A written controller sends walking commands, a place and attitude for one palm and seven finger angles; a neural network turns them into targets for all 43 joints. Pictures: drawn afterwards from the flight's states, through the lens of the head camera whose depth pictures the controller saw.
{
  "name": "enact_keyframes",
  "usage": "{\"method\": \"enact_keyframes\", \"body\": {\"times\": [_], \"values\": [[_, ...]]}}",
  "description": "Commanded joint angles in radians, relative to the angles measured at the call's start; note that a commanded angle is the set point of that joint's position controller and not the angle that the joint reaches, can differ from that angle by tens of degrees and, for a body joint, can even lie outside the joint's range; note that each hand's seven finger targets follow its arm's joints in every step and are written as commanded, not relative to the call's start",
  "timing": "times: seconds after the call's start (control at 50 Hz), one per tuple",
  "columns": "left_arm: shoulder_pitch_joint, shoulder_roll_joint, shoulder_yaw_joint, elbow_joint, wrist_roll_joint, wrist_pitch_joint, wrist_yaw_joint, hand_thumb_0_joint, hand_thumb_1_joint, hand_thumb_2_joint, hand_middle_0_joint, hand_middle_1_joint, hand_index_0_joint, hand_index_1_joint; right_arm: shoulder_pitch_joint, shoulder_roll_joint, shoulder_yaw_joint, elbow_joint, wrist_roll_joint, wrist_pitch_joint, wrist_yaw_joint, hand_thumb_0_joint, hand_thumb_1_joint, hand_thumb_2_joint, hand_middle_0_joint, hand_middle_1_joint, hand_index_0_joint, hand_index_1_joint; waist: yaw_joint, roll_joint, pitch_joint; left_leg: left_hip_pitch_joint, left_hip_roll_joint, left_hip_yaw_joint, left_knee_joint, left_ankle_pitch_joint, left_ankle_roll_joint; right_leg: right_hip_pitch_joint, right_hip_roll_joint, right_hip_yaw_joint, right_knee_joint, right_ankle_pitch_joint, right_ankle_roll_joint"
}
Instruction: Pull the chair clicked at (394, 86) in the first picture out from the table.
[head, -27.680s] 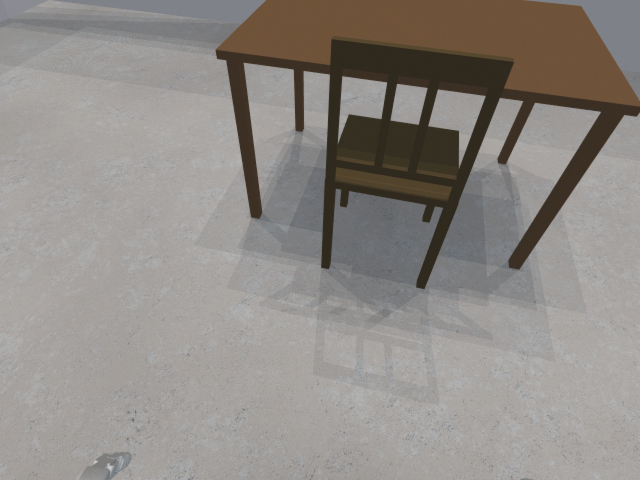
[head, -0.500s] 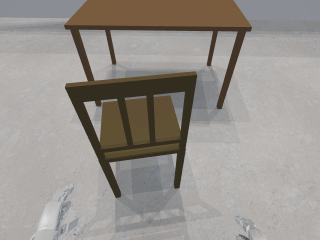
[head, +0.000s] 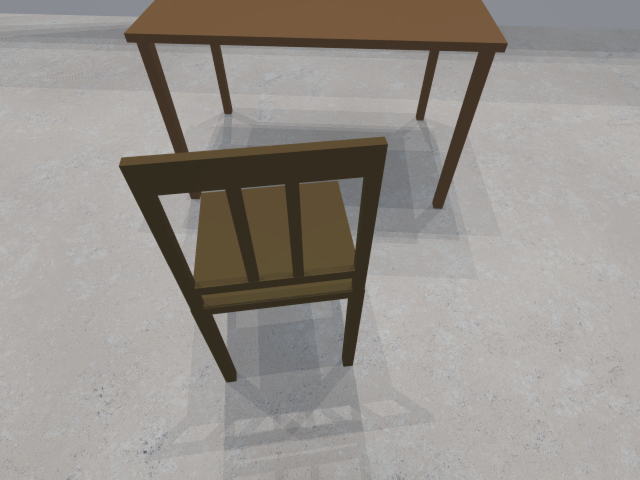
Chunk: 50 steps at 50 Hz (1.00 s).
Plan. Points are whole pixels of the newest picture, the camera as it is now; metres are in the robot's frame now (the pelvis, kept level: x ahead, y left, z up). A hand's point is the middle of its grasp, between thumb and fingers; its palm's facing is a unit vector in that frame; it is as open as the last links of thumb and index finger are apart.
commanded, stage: let the arm hang, fingers relaxed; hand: left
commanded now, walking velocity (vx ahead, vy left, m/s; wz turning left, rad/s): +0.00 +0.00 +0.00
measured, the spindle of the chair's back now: (244, 238) +0.54 +0.18 -0.09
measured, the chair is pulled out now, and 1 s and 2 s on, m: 0.60 0.60 0.60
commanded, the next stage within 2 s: look to check the result in 0.44 s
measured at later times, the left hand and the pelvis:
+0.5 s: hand out of the picture +0.00 +0.14 -0.18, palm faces +0.04 -0.99 -0.16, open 7.3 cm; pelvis +0.01 -0.02 +0.00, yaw +0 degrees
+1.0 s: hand out of the picture +0.01 +0.14 -0.18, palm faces +0.04 -0.99 -0.16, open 7.3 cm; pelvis +0.01 -0.02 +0.00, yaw +0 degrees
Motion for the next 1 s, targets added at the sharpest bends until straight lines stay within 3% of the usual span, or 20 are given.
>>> {"method": "enact_keyframes", "body": {"times": [0.0, 0.08, 0.1, 0.18, 0.22, 0.3, 0.34, 0.38, 0.4, 0.48, 0.5, 0.68, 0.7, 0.78, 0.8, 0.88, 0.9, 0.98], "values": [[0.032, 0.064, 0.002, -0.040, -0.002, -0.020, 0.006, 0.000, 0.900, 0.900, -0.200, -0.300, -0.200, -0.300, 0.069, -0.091, -0.024, -0.023, 0.002, -0.019, -0.007, 0.000, -0.900, -0.900, 0.200, 0.300, 0.200, 0.300, 0.001, -0.069, 0.054, -0.009, 0.068, -0.075, -0.114, -0.074, 0.053, -0.071, -0.042, 0.065, -0.113, -0.078, -0.076], [0.039, 0.049, 0.003, -0.028, -0.003, -0.024, 0.010, 0.000, 0.900, 0.900, -0.200, -0.300, -0.200, -0.300, 0.075, -0.072, -0.019, -0.004, 0.002, -0.023, -0.010, 0.000, -0.900, -0.900, 0.200, 0.300, 0.200, 0.300, 0.001, -0.065, 0.035, 0.006, 0.067, -0.067, -0.092, -0.010, 0.049, -0.066, -0.046, 0.072, -0.098, -0.043, -0.077], [0.042, 0.049, 0.003, -0.027, -0.003, -0.023, 0.011, 0.000, 0.900, 0.900, -0.200, -0.300, -0.200, -0.300, 0.070, -0.067, -0.019, 0.000, 0.003, -0.021, -0.011, 0.000, -0.900, -0.900, 0.200, 0.300, 0.200, 0.300, 0.004, -0.052, 0.057, -0.001, 0.066, -0.060, -0.091, -0.008, 0.049, -0.071, -0.043, 0.069, -0.106, -0.044, -0.079], [0.035, 0.034, 0.007, -0.027, -0.004, -0.028, 0.014, 0.000, 0.900, 0.900, -0.200, -0.300, -0.200, -0.300, 0.072, -0.051, -0.016, 0.010, 0.003, -0.029, -0.014, 0.000, -0.900, -0.900, 0.200, 0.300, 0.200, 0.300, 0.003, -0.030, 0.016, 0.019, 0.070, -0.056, -0.076, 0.072, 0.045, -0.042, -0.047, 0.070, -0.083, 0.027, -0.079], [0.032, 0.026, 0.007, -0.023, -0.003, -0.029, 0.014, 0.000, 0.900, 0.900, -0.200, -0.300, -0.200, -0.300, 0.066, -0.045, -0.016, 0.016, 0.004, -0.030, -0.017, 0.000, -0.900, -0.900, 0.200, 0.300, 0.200, 0.300, 0.004, -0.020, 0.036, 0.020, 0.071, -0.054, -0.071, 0.110, 0.045, -0.042, -0.047, 0.070, -0.085, 0.062, -0.080], [0.030, 0.019, 0.009, -0.015, -0.005, -0.027, 0.015, 0.000, 0.900, 0.900, -0.200, -0.300, -0.200, -0.300, 0.062, -0.035, -0.016, 0.022, 0.005, -0.025, -0.021, 0.000, -0.900, -0.900, 0.200, 0.300, 0.200, 0.300, 0.006, 0.006, 0.074, 0.000, 0.070, -0.055, -0.079, 0.070, 0.043, -0.047, -0.039, 0.068, -0.103, 0.028, -0.082], [0.029, 0.015, 0.009, -0.015, -0.004, -0.027, 0.015, 0.000, 0.900, 0.900, -0.200, -0.300, -0.200, -0.300, 0.059, -0.037, -0.017, 0.020, 0.003, -0.024, -0.022, 0.000, -0.900, -0.900, 0.200, 0.300, 0.200, 0.300, 0.003, 0.013, 0.060, 0.012, 0.071, -0.054, -0.075, 0.063, 0.040, -0.050, -0.042, 0.072, -0.101, 0.025, -0.084], [0.022, 0.014, 0.011, -0.019, -0.005, -0.028, 0.014, 0.000, 0.900, 0.900, -0.200, -0.300, -0.200, -0.300, 0.063, -0.040, -0.018, 0.019, 0.002, -0.025, -0.022, 0.000, -0.900, -0.900, 0.200, 0.300, 0.200, 0.300, 0.001, 0.002, 0.037, 0.024, 0.072, -0.056, -0.077, 0.055, 0.039, -0.042, -0.042, 0.070, -0.101, 0.021, -0.084], [0.013, 0.017, 0.010, -0.021, -0.004, -0.026, 0.013, 0.000, 0.900, 0.900, -0.200, -0.300, -0.200, -0.300, 0.062, -0.037, -0.020, 0.020, 0.004, -0.023, -0.023, 0.000, -0.900, -0.900, 0.200, 0.300, 0.200, 0.300, 0.000, -0.024, 0.070, 0.011, 0.073, -0.061, -0.084, 0.046, 0.042, -0.051, -0.035, 0.063, -0.110, 0.015, -0.085], [0.011, 0.013, 0.014, -0.025, -0.004, -0.028, 0.012, 0.000, 0.900, 0.900, -0.200, -0.300, -0.200, -0.300, 0.065, -0.046, -0.021, 0.020, 0.002, -0.027, -0.022, 0.000, -0.900, -0.900, 0.200, 0.300, 0.200, 0.300, 0.000, -0.020, 0.022, 0.026, 0.075, -0.065, -0.082, 0.056, 0.040, -0.028, -0.039, 0.062, -0.101, 0.021, -0.082], [0.010, 0.015, 0.013, -0.024, -0.004, -0.026, 0.012, 0.000, 0.900, 0.900, -0.200, -0.300, -0.200, -0.300, 0.058, -0.045, -0.022, 0.018, 0.004, -0.024, -0.022, 0.000, -0.900, -0.900, 0.200, 0.300, 0.200, 0.300, 0.003, -0.031, 0.048, 0.016, 0.075, -0.064, -0.092, 0.030, 0.043, -0.037, -0.035, 0.061, -0.113, 0.002, -0.084], [0.007, 0.014, 0.015, -0.027, -0.005, -0.029, 0.012, 0.000, 0.900, 0.900, -0.200, -0.300, -0.200, -0.300, 0.061, -0.049, -0.020, 0.024, 0.004, -0.030, -0.023, 0.000, -0.900, -0.900, 0.200, 0.300, 0.200, 0.300, 0.002, -0.011, 0.008, 0.033, 0.078, -0.068, -0.084, 0.089, 0.042, -0.007, -0.039, 0.056, -0.099, 0.052, -0.081], [0.006, 0.016, 0.015, -0.028, -0.004, -0.028, 0.012, 0.000, 0.900, 0.900, -0.200, -0.300, -0.200, -0.300, 0.055, -0.046, -0.020, 0.023, 0.005, -0.027, -0.024, 0.000, -0.900, -0.900, 0.200, 0.300, 0.200, 0.300, 0.004, -0.027, 0.038, 0.021, 0.079, -0.068, -0.090, 0.080, 0.044, -0.013, -0.034, 0.054, -0.107, 0.047, -0.083], [0.006, 0.011, 0.014, -0.026, -0.004, -0.026, 0.012, 0.000, 0.900, 0.900, -0.200, -0.300, -0.200, -0.300, 0.057, -0.048, -0.021, 0.024, 0.002, -0.027, -0.024, 0.000, -0.900, -0.900, 0.200, 0.300, 0.200, 0.300, 0.000, 0.000, 0.033, 0.026, 0.079, -0.072, -0.098, 0.043, 0.042, -0.028, -0.036, 0.054, -0.104, 0.018, -0.082], [0.003, 0.012, 0.014, -0.025, -0.004, -0.024, 0.011, 0.000, 0.900, 0.900, -0.200, -0.300, -0.200, -0.300, 0.052, -0.047, -0.021, 0.024, 0.003, -0.025, -0.025, 0.000, -0.900, -0.900, 0.200, 0.300, 0.200, 0.300, 0.003, 0.005, 0.072, 0.006, 0.080, -0.077, -0.110, 0.020, 0.046, -0.040, -0.028, 0.052, -0.112, 0.007, -0.083], [0.007, 0.010, 0.016, -0.026, -0.004, -0.025, 0.011, 0.000, 0.900, 0.900, -0.200, -0.300, -0.200, -0.300, 0.057, -0.051, -0.023, 0.020, 0.002, -0.028, -0.023, 0.000, -0.900, -0.900, 0.200, 0.300, 0.200, 0.300, 0.003, -0.004, 0.031, 0.016, 0.079, -0.082, -0.112, 0.012, 0.046, -0.020, -0.032, 0.051, -0.101, 0.011, -0.080], [0.006, 0.012, 0.015, -0.025, -0.003, -0.025, 0.011, 0.000, 0.900, 0.900, -0.200, -0.300, -0.200, -0.300, 0.053, -0.050, -0.024, 0.021, 0.003, -0.026, -0.024, 0.000, -0.900, -0.900, 0.200, 0.300, 0.200, 0.300, 0.004, -0.014, 0.054, 0.008, 0.080, -0.080, -0.117, 0.004, 0.048, -0.027, -0.029, 0.048, -0.110, 0.007, -0.081], [0.008, 0.008, 0.016, -0.028, -0.004, -0.028, 0.010, 0.000, 0.900, 0.900, -0.200, -0.300, -0.200, -0.300, 0.062, -0.054, -0.021, 0.018, 0.003, -0.032, -0.025, 0.000, -0.900, -0.900, 0.200, 0.300, 0.200, 0.300, 0.001, 0.000, 0.001, 0.036, 0.081, -0.082, -0.105, 0.058, 0.048, -0.007, -0.034, 0.051, -0.096, 0.043, -0.078]]}}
